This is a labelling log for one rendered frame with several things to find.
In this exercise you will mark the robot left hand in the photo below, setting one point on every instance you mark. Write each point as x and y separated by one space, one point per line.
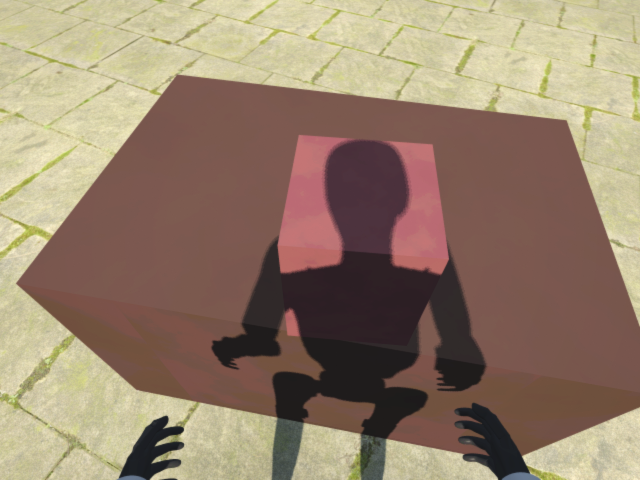
143 454

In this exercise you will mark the carton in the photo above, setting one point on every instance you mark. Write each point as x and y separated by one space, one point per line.
362 243

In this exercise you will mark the robot right hand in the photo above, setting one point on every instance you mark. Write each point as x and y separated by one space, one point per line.
504 457

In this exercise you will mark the pedestal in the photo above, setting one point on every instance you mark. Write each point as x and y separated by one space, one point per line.
168 270

